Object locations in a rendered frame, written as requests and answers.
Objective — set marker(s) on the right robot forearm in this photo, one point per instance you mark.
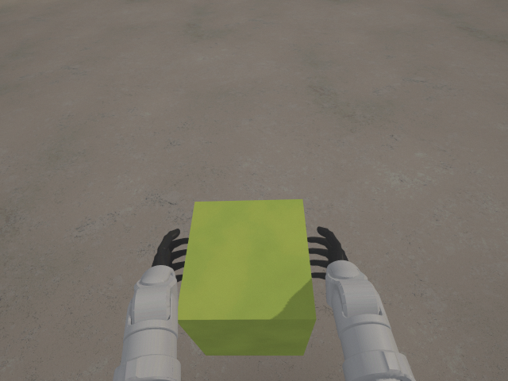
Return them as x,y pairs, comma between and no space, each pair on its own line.
369,348

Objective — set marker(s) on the robot left hand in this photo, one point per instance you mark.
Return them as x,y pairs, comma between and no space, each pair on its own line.
165,256

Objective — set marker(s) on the carton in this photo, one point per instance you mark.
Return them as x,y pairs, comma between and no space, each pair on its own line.
247,286

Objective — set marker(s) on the robot right hand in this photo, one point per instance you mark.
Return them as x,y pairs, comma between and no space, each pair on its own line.
333,252

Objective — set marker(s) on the left robot forearm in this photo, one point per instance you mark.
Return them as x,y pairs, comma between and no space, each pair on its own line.
151,329

